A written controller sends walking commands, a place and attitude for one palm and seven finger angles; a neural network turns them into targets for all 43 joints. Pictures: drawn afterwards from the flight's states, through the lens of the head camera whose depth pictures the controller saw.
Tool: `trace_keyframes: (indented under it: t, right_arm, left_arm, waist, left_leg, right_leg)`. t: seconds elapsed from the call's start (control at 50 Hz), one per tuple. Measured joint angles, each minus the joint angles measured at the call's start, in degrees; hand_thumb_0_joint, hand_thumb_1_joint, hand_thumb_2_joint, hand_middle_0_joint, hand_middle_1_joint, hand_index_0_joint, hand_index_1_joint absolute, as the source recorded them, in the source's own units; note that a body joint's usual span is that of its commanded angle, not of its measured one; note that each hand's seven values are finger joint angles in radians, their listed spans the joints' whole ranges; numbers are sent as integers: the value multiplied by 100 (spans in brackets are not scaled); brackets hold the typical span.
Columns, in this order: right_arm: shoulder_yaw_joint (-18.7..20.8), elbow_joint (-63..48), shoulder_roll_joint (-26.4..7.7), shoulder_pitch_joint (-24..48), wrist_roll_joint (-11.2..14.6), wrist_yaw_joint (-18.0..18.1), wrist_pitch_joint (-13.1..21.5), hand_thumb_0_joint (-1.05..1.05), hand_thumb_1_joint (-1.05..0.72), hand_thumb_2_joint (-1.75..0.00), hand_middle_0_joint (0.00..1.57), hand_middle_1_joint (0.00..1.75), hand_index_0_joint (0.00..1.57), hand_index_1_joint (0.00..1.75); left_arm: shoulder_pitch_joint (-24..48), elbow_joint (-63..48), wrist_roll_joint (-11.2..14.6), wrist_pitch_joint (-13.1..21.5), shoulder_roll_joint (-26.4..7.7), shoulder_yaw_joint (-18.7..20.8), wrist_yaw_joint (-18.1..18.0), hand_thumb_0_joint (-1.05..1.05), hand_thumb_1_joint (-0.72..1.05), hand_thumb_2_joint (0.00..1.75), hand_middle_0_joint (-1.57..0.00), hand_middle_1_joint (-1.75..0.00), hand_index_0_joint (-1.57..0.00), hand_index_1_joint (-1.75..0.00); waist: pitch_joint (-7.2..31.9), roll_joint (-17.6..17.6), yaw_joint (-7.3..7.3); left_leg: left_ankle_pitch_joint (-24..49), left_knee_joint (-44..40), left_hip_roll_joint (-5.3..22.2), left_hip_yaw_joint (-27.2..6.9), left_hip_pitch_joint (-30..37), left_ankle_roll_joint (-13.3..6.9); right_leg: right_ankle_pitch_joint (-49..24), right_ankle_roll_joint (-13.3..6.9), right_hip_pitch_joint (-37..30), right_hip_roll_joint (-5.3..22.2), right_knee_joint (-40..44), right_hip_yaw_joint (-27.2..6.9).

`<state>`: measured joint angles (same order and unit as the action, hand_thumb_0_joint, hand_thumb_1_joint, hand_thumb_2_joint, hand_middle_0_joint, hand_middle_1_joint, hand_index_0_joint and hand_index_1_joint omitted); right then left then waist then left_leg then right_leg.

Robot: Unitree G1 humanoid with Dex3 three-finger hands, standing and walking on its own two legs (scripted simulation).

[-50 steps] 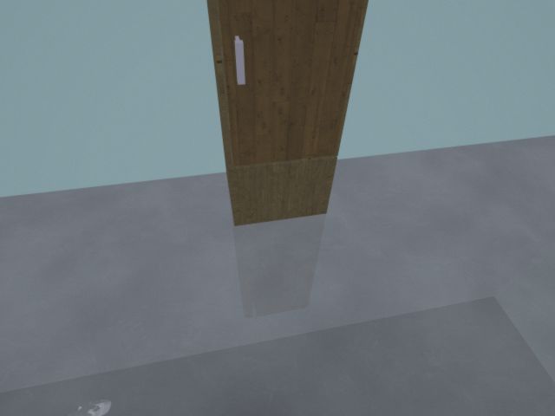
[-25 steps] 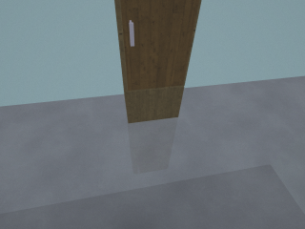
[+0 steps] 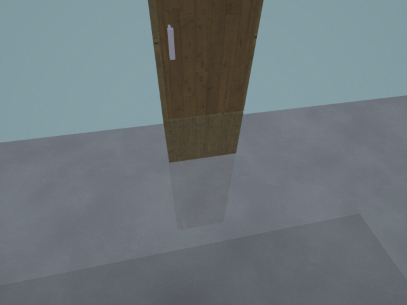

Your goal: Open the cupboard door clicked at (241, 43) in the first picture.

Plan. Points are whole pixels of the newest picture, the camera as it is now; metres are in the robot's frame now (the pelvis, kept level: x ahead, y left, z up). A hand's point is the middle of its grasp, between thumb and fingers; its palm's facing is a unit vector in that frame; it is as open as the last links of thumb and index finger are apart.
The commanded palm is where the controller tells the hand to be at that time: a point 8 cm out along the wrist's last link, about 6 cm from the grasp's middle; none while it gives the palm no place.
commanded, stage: look at it before walking up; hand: left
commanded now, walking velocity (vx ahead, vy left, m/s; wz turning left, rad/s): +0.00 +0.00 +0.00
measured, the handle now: (170, 42) +1.06 +0.20 +0.04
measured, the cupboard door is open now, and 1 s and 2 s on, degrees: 0 0 0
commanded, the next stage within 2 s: walk to a spot facing it in 0.44 s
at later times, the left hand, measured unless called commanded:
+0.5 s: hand out of the picture +0.09 +0.25 -0.16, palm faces -0.02 -0.94 -0.34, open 7.4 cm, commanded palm none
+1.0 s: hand out of the picture +0.07 +0.17 -0.18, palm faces -0.14 -0.95 -0.27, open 7.4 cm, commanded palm none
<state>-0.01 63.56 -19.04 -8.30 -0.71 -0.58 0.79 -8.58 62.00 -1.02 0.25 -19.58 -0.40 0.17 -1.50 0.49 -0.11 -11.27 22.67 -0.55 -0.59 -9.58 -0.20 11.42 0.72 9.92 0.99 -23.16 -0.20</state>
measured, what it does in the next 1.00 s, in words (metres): stands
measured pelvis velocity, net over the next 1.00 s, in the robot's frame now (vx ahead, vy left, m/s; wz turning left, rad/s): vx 0.00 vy -0.03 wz -0.20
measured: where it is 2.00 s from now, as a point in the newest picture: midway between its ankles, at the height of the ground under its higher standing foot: outside the picture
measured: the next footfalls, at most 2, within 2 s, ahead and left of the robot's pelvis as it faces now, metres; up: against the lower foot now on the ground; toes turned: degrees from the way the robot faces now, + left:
left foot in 1.50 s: +0.24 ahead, +0.06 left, +0.00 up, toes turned -23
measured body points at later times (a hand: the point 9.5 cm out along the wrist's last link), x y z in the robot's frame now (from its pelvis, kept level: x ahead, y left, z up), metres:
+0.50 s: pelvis +0.01 +0.00 +0.00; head +0.02 +0.00 +0.45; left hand +0.09 +0.30 -0.13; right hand +0.10 -0.30 -0.13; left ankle +0.01 +0.12 -0.74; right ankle +0.01 -0.13 -0.74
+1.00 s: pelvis +0.00 -0.03 -0.02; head +0.01 -0.06 +0.42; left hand +0.07 +0.22 -0.16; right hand +0.02 -0.29 -0.18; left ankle +0.01 +0.11 -0.71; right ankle +0.00 -0.11 -0.74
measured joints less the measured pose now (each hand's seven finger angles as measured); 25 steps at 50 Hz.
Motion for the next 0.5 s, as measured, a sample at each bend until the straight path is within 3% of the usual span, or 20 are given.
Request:
trace_keyframes:
  t: [0.5]
  right_arm:
    - [-21, -44, -34, 205, 11, 23, 14, 0, -91, -89, 20, 30, 20, 30]
  left_arm:
    - [55, 5, 1, 21, -22, 2, -7, 0, 91, 90, -20, -30, -20, -30]
  waist:
    - [-14, 4, -36]
  left_leg:
    - [-34, -156, 20, -21, 182, 23]
  right_leg:
    - [41, -19, -184, -17, 149, 22]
